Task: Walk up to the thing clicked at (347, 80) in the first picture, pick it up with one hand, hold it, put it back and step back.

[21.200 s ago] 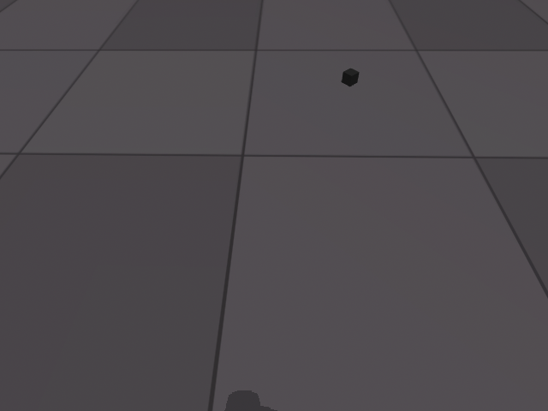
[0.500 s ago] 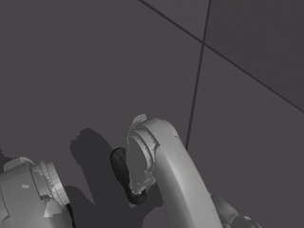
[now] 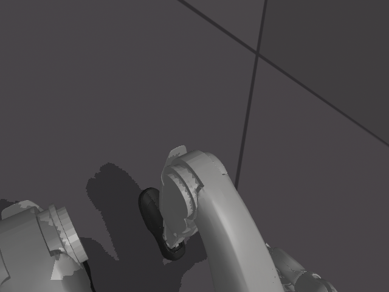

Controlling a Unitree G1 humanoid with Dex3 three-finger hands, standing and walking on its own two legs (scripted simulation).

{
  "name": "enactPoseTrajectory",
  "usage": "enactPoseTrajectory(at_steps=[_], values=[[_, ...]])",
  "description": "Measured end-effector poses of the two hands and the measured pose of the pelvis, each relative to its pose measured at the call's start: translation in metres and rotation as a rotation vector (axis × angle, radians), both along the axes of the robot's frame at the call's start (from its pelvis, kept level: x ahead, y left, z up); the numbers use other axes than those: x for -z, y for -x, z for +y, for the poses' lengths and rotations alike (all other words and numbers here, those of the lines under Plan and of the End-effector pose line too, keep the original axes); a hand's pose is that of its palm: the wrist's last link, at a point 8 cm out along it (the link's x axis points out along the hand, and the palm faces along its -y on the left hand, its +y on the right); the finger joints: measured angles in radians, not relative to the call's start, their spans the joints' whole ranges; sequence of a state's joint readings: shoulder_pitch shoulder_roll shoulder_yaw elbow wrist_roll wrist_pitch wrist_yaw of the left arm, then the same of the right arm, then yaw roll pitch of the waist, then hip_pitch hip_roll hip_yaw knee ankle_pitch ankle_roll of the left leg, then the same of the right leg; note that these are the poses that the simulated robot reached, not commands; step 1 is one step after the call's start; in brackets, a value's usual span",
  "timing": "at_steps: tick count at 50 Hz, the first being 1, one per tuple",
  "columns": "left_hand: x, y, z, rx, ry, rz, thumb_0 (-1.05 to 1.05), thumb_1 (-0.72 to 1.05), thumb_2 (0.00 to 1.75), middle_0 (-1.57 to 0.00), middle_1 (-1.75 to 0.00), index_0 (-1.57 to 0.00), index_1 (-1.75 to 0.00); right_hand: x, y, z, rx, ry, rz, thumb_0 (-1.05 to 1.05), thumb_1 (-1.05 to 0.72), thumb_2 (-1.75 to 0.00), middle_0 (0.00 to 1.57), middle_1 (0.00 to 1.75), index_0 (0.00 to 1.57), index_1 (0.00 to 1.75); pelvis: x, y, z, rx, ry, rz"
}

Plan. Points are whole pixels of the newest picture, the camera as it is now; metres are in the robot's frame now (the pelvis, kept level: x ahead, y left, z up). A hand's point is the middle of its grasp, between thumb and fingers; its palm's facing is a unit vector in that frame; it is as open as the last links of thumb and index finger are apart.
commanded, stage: close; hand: left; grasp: from above
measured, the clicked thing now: out of the picture +0.46 +0.37 -0.27
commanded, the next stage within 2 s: settle in 0.94 s
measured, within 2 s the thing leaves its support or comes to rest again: leaves its support in 1.44 s
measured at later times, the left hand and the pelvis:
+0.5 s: hand out of the picture +0.45 +0.36 -0.25, palm faces -0.44 -0.18 -0.88, open 11.4 cm; pelvis +0.00 +0.00 +0.00, yaw +0 degrees
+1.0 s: hand out of the picture +0.45 +0.36 -0.24, palm faces -0.42 -0.17 -0.89, open 11.0 cm; pelvis +0.00 +0.00 +0.00, yaw +0 degrees
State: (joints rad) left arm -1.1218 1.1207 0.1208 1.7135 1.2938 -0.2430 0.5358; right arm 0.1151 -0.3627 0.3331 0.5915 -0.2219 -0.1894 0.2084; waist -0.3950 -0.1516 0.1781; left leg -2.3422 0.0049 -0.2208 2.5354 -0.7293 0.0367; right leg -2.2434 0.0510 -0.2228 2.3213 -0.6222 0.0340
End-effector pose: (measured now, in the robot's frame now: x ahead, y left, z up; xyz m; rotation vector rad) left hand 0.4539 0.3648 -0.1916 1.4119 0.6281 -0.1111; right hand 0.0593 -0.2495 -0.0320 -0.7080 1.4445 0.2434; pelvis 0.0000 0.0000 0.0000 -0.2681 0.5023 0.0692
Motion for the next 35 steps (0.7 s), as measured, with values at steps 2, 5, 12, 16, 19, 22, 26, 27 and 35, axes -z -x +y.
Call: enactPoseTrajectory(at_steps=[2, 5, 12, 16, 19, 22, 26, 27, 35], values=[[-0.0005, -0.0010, 0.0004, 0.005, -0.003, -0.003, 0.00, -0.43, 0.99, -0.13, -1.00, -0.14, -1.00, -0.0002, -0.0001, -0.0001, 0.001, 0.003, 0.004, 0.00, -0.90, -0.90, 0.20, 0.30, 0.21, 0.30, -0.0003, -0.0003, 0.0001, 0.001, 0.001, 0.002], [0.0004, -0.0004, 0.0002, 0.005, -0.003, 0.003, 0.00, -0.41, 0.98, -0.14, -1.01, -0.16, -0.99, -0.0003, -0.0011, 0.0001, 0.001, 0.003, 0.005, 0.00, -0.90, -0.90, 0.20, 0.30, 0.21, 0.30, -0.0006, -0.0009, 0.0004, 0.001, 0.002, 0.004], [0.0006, -0.0015, 0.0013, -0.002, 0.001, -0.006, 0.00, -0.34, 0.95, -0.17, -1.01, -0.20, -0.99, 0.0000, -0.0026, 0.0024, -0.001, 0.000, 0.000, 0.00, -0.90, -0.90, 0.20, 0.30, 0.20, 0.30, -0.0009, -0.0007, 0.0010, 0.001, 0.005, 0.001], [-0.0004, -0.0012, 0.0010, -0.002, -0.001, -0.005, 0.00, -0.29, 0.94, -0.19, -1.01, -0.23, -0.98, 0.0010, -0.0016, 0.0039, 0.001, -0.008, 0.004, 0.00, -0.90, -0.90, 0.20, 0.30, 0.20, 0.30, -0.0013, -0.0006, 0.0005, -0.001, 0.005, 0.002], [-0.0009, -0.0011, 0.0010, 0.001, -0.004, -0.001, 0.00, -0.25, 0.92, -0.21, -1.02, -0.26, -0.98, 0.0019, -0.0008, 0.0045, 0.000, -0.013, 0.004, 0.00, -0.90, -0.90, 0.20, 0.30, 0.21, 0.30, -0.0011, -0.0001, 0.0004, 0.000, 0.007, 0.000], [-0.0017, -0.0010, 0.0010, 0.002, -0.003, -0.002, 0.00, -0.20, 0.91, -0.23, -1.03, -0.29, -0.98, 0.0025, 0.0004, 0.0048, 0.003, -0.013, 0.006, 0.00, -0.90, -0.90, 0.20, 0.30, 0.21, 0.30, -0.0012, 0.0002, 0.0003, 0.001, 0.006, -0.001], [-0.0027, -0.0011, 0.0010, 0.004, -0.003, 0.002, 0.00, -0.16, 0.88, -0.25, -1.03, -0.33, -0.98, 0.0028, 0.0019, 0.0049, 0.003, -0.013, 0.008, 0.00, -0.90, -0.90, 0.20, 0.30, 0.21, 0.30, -0.0011, 0.0006, 0.0003, 0.002, 0.006, -0.004], [-0.0030, -0.0011, 0.0010, 0.004, -0.001, 0.001, 0.00, -0.16, 0.87, -0.26, -1.03, -0.34, -0.98, 0.0027, 0.0022, 0.0051, 0.004, -0.012, 0.008, 0.00, -0.90, -0.90, 0.20, 0.30, 0.21, 0.30, -0.0011, 0.0006, 0.0003, 0.002, 0.006, -0.005], [-0.0048, -0.0015, 0.0009, 0.008, -0.001, 0.000, 0.00, -0.13, 0.79, -0.32, -1.02, -0.40, -0.95, 0.0019, 0.0031, 0.0069, -0.001, -0.012, 0.003, 0.00, -0.90, -0.90, 0.20, 0.30, 0.21, 0.30, -0.0012, 0.0011, 0.0007, 0.003, 0.007, -0.008]])
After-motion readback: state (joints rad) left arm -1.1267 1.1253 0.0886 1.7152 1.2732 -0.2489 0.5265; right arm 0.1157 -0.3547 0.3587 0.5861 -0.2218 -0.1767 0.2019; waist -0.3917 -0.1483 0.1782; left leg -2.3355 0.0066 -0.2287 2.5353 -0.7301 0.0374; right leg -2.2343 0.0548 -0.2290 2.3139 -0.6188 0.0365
